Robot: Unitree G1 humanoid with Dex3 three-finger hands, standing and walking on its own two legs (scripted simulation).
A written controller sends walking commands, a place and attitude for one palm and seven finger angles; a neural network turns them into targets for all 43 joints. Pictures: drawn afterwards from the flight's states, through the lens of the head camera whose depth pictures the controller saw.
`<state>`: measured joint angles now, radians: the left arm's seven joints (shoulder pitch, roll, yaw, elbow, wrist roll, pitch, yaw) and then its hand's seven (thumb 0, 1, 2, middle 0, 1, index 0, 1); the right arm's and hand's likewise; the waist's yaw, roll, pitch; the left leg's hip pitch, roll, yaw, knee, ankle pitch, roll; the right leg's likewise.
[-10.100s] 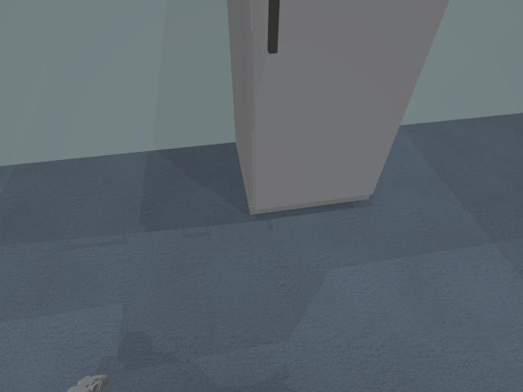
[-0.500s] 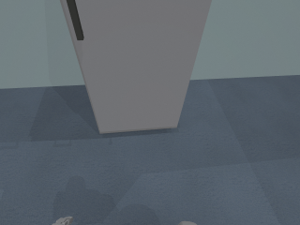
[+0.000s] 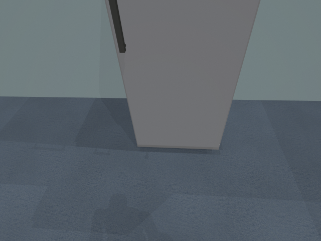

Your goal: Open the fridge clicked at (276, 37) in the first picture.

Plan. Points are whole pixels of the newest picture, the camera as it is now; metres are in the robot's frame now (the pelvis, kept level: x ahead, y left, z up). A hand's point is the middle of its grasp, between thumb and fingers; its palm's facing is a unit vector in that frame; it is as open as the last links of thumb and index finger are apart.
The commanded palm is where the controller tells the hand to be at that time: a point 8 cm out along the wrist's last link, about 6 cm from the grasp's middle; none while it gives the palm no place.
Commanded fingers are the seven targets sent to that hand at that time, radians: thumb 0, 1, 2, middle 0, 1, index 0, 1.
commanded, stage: take the last steps up to it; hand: left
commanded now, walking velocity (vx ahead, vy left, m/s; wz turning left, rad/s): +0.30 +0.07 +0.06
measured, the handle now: (115, 8) +0.88 +0.23 +0.25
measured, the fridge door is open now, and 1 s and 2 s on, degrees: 0 0 0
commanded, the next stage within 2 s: come to a stop and stand still in 1.10 s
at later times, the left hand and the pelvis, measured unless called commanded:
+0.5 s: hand out of the picture +0.10 +0.28 -0.19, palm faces +0.08 -0.98 -0.16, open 7.4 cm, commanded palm none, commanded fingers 0.00 0.90 0.90 -0.20 -0.30 -0.20 -0.30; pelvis +0.10 +0.10 +0.00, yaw +0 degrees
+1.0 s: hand (105, 184) +0.34 +0.24 -0.18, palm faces +0.02 -0.97 -0.23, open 7.1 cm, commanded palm none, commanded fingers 0.00 0.90 0.90 -0.20 -0.30 -0.20 -0.30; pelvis +0.28 +0.05 -0.01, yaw -1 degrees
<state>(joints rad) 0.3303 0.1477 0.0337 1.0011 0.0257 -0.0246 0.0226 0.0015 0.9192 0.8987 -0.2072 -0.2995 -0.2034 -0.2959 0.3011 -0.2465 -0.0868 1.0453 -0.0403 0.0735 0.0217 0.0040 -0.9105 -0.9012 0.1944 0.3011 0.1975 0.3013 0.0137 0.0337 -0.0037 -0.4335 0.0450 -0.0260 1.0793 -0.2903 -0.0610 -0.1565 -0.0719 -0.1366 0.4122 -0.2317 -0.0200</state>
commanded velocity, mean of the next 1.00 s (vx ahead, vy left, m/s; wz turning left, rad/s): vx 0.28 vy -0.01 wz -0.03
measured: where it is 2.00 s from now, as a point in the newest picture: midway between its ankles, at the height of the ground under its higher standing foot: (162, 235)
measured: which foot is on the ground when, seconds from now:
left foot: up 0.00-0.20, down 0.22-0.78, up 0.80-1.00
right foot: down 0.00-0.22, up 0.24-0.76, down 0.78-1.00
